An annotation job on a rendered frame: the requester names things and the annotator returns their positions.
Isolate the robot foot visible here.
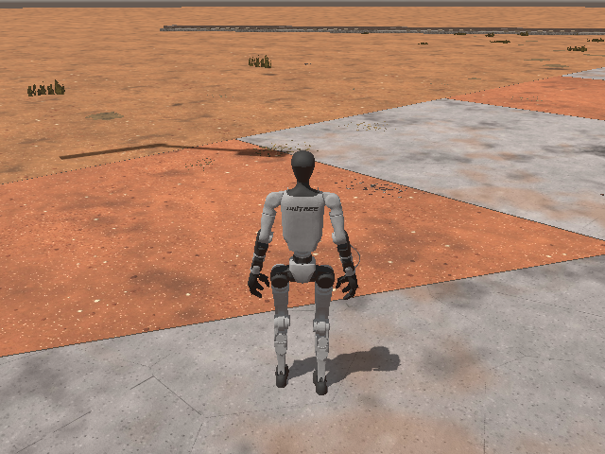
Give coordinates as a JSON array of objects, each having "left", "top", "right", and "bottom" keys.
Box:
[
  {"left": 275, "top": 364, "right": 289, "bottom": 388},
  {"left": 313, "top": 370, "right": 327, "bottom": 395}
]

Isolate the right robot upper arm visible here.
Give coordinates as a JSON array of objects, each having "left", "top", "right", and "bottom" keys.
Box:
[{"left": 322, "top": 192, "right": 347, "bottom": 245}]

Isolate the right robot hand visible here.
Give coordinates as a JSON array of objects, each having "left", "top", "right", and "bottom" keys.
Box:
[{"left": 336, "top": 274, "right": 358, "bottom": 300}]

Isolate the right robot foot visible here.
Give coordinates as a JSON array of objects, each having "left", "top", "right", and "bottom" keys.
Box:
[{"left": 313, "top": 370, "right": 327, "bottom": 395}]

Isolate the left robot hand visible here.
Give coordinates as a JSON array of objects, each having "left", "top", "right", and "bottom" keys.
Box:
[{"left": 248, "top": 273, "right": 269, "bottom": 298}]

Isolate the robot left forearm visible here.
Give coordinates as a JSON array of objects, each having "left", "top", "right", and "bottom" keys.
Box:
[{"left": 250, "top": 229, "right": 268, "bottom": 274}]

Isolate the left robot foot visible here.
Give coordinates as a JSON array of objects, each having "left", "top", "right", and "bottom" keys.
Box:
[{"left": 275, "top": 364, "right": 289, "bottom": 388}]

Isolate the robot right forearm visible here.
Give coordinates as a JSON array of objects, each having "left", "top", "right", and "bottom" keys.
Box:
[{"left": 337, "top": 230, "right": 355, "bottom": 276}]

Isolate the left robot upper arm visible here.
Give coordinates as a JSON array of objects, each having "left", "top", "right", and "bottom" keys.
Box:
[{"left": 258, "top": 191, "right": 284, "bottom": 244}]

